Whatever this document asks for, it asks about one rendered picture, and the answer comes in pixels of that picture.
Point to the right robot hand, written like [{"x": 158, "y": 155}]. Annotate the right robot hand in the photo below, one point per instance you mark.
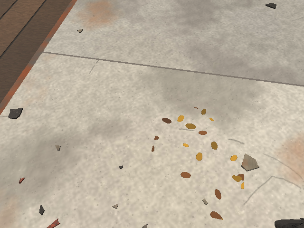
[{"x": 289, "y": 223}]

